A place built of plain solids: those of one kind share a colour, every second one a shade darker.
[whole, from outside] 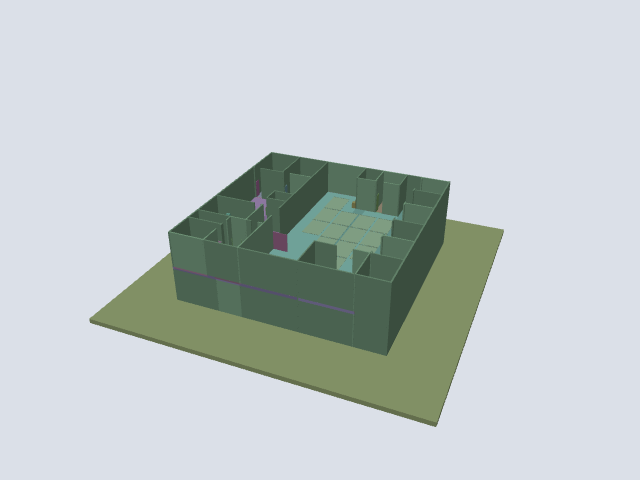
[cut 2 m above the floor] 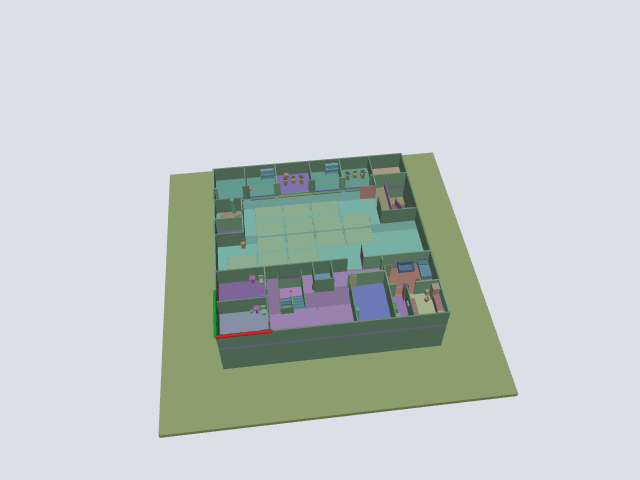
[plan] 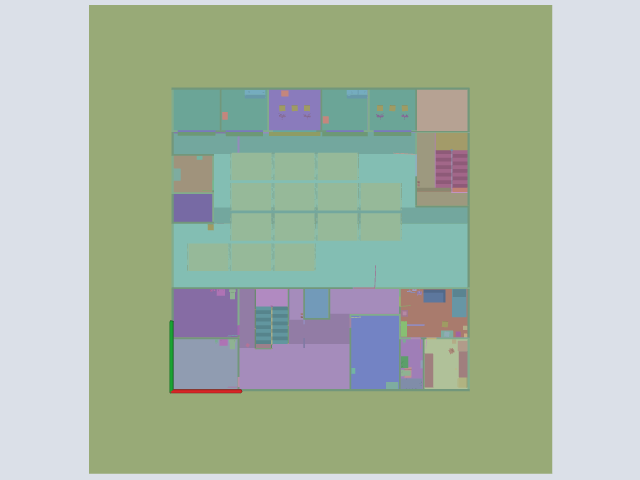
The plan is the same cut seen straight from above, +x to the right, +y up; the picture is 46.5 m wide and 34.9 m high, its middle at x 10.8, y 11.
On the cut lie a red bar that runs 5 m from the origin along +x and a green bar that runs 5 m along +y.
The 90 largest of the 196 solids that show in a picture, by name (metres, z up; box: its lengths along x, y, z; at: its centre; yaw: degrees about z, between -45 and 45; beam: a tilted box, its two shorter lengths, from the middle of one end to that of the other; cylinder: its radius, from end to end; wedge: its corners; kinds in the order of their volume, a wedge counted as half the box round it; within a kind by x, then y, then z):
{
 "under_1": {"box": [33.69, 34.08, 0.5], "at": [10.85, 11.04, -0.52]},
 "wall_1": {"box": [0.16, 3.63, 7.86], "at": [0.08, 1.98, 3.63]},
 "wall_2": {"box": [0.16, 3.51, 7.86], "at": [0.08, 5.67, 3.63]},
 "wall_3": {"box": [0.16, 4.63, 3.87], "at": [0.08, 9.88, 5.62]},
 "wall_4": {"box": [0.16, 2.65, 3.87], "at": [0.08, 15.79, 5.62]},
 "wall_5": {"box": [0.16, 2.94, 3.87], "at": [0.08, 20.45, 5.62]},
 "wall_6": {"box": [3.09, 0.13, 3.87], "at": [1.54, 12.26, 5.62]},
 "wall_7": {"box": [3.09, 0.13, 3.87], "at": [1.54, 14.4, 5.62]},
 "wall_8": {"box": [3.09, 0.13, 3.87], "at": [1.54, 17.18, 5.62]},
 "wall_9": {"box": [4.94, 0.13, 7.86], "at": [2.47, 3.85, 3.63]},
 "wall_10": {"box": [0.13, 2.94, 3.87], "at": [3.58, 20.45, 5.62]},
 "wall_11": {"box": [0.13, 2.75, 7.86], "at": [4.88, 2.42, 3.63]},
 "wall_12": {"box": [13.19, 0.13, 3.87], "at": [6.59, 7.5, 5.62]},
 "wall_13": {"box": [13.24, 0.13, 3.69], "at": [6.62, 7.5, 1.54]},
 "wall_14": {"box": [0.13, 2.94, 3.87], "at": [7.03, 20.45, 5.62]},
 "wall_15": {"box": [0.13, 2.1, 7.86], "at": [9.64, 6.38, 3.63]},
 "wall_16": {"box": [1.96, 0.13, 7.86], "at": [10.56, 5.26, 3.63]},
 "wall_17": {"box": [21.69, 0.16, 7.86], "at": [10.85, 0.08, 3.63]},
 "wall_18": {"box": [21.69, 0.16, 7.86], "at": [10.85, 22.0, 3.63]},
 "wall_19": {"box": [0.13, 2.94, 3.87], "at": [10.89, 20.45, 5.62]},
 "wall_20": {"box": [0.13, 2.1, 7.86], "at": [11.47, 6.38, 3.63]},
 "wall_21": {"box": [0.13, 4.47, 3.87], "at": [13.01, 2.4, 5.62]},
 "wall_22": {"box": [0.13, 2.94, 3.87], "at": [14.35, 20.45, 5.62]},
 "wall_23": {"box": [3.73, 0.13, 3.87], "at": [14.8, 5.57, 5.62]},
 "wall_24": {"box": [0.13, 3.63, 3.87], "at": [16.61, 1.98, 5.62]},
 "wall_25": {"box": [0.13, 2.94, 3.87], "at": [17.8, 20.45, 5.62]},
 "wall_26": {"box": [6.9, 0.13, 3.87], "at": [18.24, 7.5, 5.62]},
 "wall_27": {"box": [0.13, 3.63, 3.87], "at": [18.34, 1.98, 5.62]},
 "wall_28": {"box": [6.36, 0.08, 3.69], "at": [18.51, 18.83, 1.54]},
 "wall_29": {"box": [3.96, 0.13, 7.86], "at": [19.71, 13.44, 3.63]},
 "wall_30": {"box": [0.16, 3.63, 3.87], "at": [21.61, 1.98, 5.62]},
 "wall_31": {"box": [0.16, 4.58, 3.69], "at": [21.61, 2.45, 1.54]},
 "wall_32": {"box": [0.16, 3.51, 3.87], "at": [21.61, 5.67, 5.62]},
 "wall_33": {"box": [0.16, 2.56, 3.69], "at": [21.61, 6.15, 1.54]},
 "wall_34": {"box": [0.16, 5.81, 7.86], "at": [21.61, 10.46, 3.63]},
 "wall_35": {"box": [0.16, 5.29, 7.86], "at": [21.61, 16.14, 3.63]},
 "wall_36": {"box": [0.16, 3.0, 7.86], "at": [21.61, 20.42, 3.63]},
 "stair_escape_1": {"box": [1.1, 0.55, 3.65], "at": [19.77, 15.07, 1.53]},
 "stair_escape_2": {"box": [1.1, 0.82, 3.49], "at": [19.77, 15.21, 1.44]},
 "stair_escape_3": {"box": [1.1, 1.09, 3.32], "at": [19.77, 15.35, 1.36]},
 "stair_escape_4": {"box": [1.1, 1.37, 3.15], "at": [19.77, 15.48, 1.28]},
 "stair_escape_5": {"box": [1.1, 1.64, 2.98], "at": [19.77, 15.62, 1.19]},
 "stair_escape_6": {"box": [1.1, 1.91, 2.82], "at": [19.77, 15.76, 1.11]},
 "stair_escape_7": {"box": [1.1, 2.18, 2.65], "at": [19.77, 15.89, 1.02]},
 "stair_escape_8": {"box": [1.1, 2.46, 2.48], "at": [19.77, 16.03, 0.94]},
 "stair_escape_9": {"box": [1.1, 2.73, 2.31], "at": [19.77, 16.17, 0.86]},
 "stair_escape_10": {"box": [1.1, 2.46, 0.64], "at": [20.98, 16.3, 0.02]},
 "stair_escape_11": {"box": [1.1, 2.18, 0.8], "at": [20.98, 16.44, 0.1]},
 "stair_escape_12": {"box": [1.1, 1.91, 0.97], "at": [20.98, 16.58, 0.19]},
 "stair_escape_13": {"box": [1.1, 1.64, 1.14], "at": [20.98, 16.71, 0.27]},
 "stair_escape_14": {"box": [1.1, 1.37, 1.31], "at": [20.98, 16.85, 0.35]},
 "stair_escape_15": {"box": [1.1, 1.09, 1.47], "at": [20.98, 16.98, 0.44]},
 "stair_escape_16": {"box": [1.1, 0.82, 1.64], "at": [20.98, 17.12, 0.52]},
 "stair_main_1": {"box": [1.1, 2.46, 0.64], "at": [6.69, 4.94, 0.02]},
 "stair_main_2": {"box": [1.1, 2.18, 0.8], "at": [6.69, 5.08, 0.1]},
 "stair_main_3": {"box": [1.1, 1.91, 0.97], "at": [6.69, 5.22, 0.19]},
 "stair_main_4": {"box": [1.1, 1.64, 1.14], "at": [6.69, 5.35, 0.27]},
 "stair_main_5": {"box": [1.1, 1.37, 1.31], "at": [6.69, 5.49, 0.35]},
 "stair_main_6": {"box": [1.1, 1.09, 1.47], "at": [6.69, 5.62, 0.44]},
 "stair_main_7": {"box": [1.1, 0.82, 1.64], "at": [6.69, 5.76, 0.52]},
 "stair_main_8": {"box": [1.1, 0.55, 3.65], "at": [7.9, 3.71, 1.53]},
 "stair_main_9": {"box": [1.1, 0.82, 3.49], "at": [7.9, 3.85, 1.44]},
 "stair_main_10": {"box": [1.1, 1.09, 3.32], "at": [7.9, 3.99, 1.36]},
 "stair_main_11": {"box": [1.1, 1.37, 3.15], "at": [7.9, 4.12, 1.28]},
 "stair_main_12": {"box": [1.1, 1.64, 2.98], "at": [7.9, 4.26, 1.19]},
 "stair_main_13": {"box": [1.1, 1.91, 2.82], "at": [7.9, 4.4, 1.11]},
 "stair_main_14": {"box": [1.1, 2.18, 2.65], "at": [7.9, 4.53, 1.02]},
 "stair_main_15": {"box": [1.1, 2.46, 2.48], "at": [7.9, 4.67, 0.94]},
 "stair_main_16": {"box": [1.1, 2.73, 2.31], "at": [7.9, 4.81, 0.86]},
 "upper_floor_temple_hall_1": {"box": [17.57, 1.6, 0.16], "at": [8.95, 18.05, 3.61]},
 "upper_floor_temple_hall_2": {"box": [14.64, 3.88, 0.16], "at": [10.41, 15.31, 3.61]},
 "upper_floor_temple_hall_3": {"box": [21.37, 4.63, 0.16], "at": [10.85, 9.88, 3.61]},
 "upper_floor_temple_hall_4": {"box": [18.44, 1.18, 0.16], "at": [12.31, 12.78, 3.61]},
 "upper_floor_shrine_1": {"box": [3.35, 2.94, 0.43], "at": [1.83, 20.45, 3.74]},
 "upper_floor_shrine_2": {"box": [3.32, 2.94, 0.43], "at": [5.3, 20.45, 3.74]},
 "upper_floor_shrine_3": {"box": [3.32, 2.94, 0.43], "at": [12.62, 20.45, 3.74]},
 "upper_floor_shrine_4": {"box": [3.32, 2.94, 0.43], "at": [16.07, 20.45, 3.74]},
 "floor_stair_hall_1": {"box": [4.64, 3.28, 0.5], "at": [7.26, 1.8, -0.25]},
 "stair_escape_landing_1": {"box": [2.31, 1.26, 2.14], "at": [20.38, 18.16, 0.77]},
 "stair_main_landing_1": {"box": [2.31, 1.26, 2.14], "at": [7.29, 6.8, 0.77]},
 "upper_floor_landing_1": {"box": [8.0, 2.98, 0.16], "at": [8.94, 1.65, 3.61]},
 "upper_floor_landing_2": {"box": [5.0, 1.8, 0.16], "at": [14.04, 6.53, 3.61]},
 "upper_floor_main_shrine_1": {"box": [3.74, 2.94, 0.43], "at": [8.96, 20.45, 3.74]},
 "upper_floor_temple_office_1": {"box": [3.47, 5.34, 0.16], "at": [14.8, 2.83, 3.61]},
 "upper_floor_priest_flat_room_1": {"box": [4.86, 3.51, 0.16], "at": [19.1, 5.67, 3.61]},
 "upper_floor_wc_upper_men_1": {"box": [4.65, 3.63, 0.16], "at": [2.48, 1.98, 3.61]},
 "upper_floor_wc_upper_women_1": {"box": [4.65, 3.51, 0.16], "at": [2.48, 5.67, 3.61]},
 "floor_escape_hall_1": {"box": [3.67, 1.3, 0.5], "at": [19.7, 14.15, -0.25]},
 "upper_floor_priest_flat_kitchen_1": {"box": [3.13, 3.63, 0.16], "at": [19.96, 1.98, 3.61]},
 "upper_floor_temple_store_1": {"box": [3.67, 3.0, 0.16], "at": [19.7, 20.42, 3.61]}
}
